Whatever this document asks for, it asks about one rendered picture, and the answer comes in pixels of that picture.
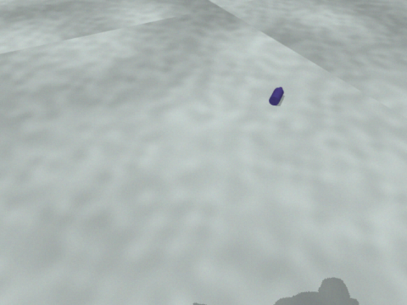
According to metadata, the bottle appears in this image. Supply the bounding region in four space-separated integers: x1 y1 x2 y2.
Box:
269 87 284 105

